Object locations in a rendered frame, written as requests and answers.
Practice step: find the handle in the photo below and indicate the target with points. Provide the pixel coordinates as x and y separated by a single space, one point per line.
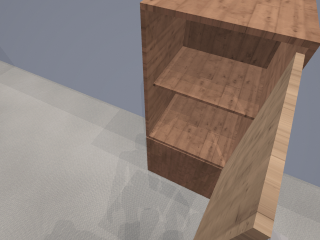
277 236

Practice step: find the cupboard door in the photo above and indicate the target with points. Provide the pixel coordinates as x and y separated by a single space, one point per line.
244 201

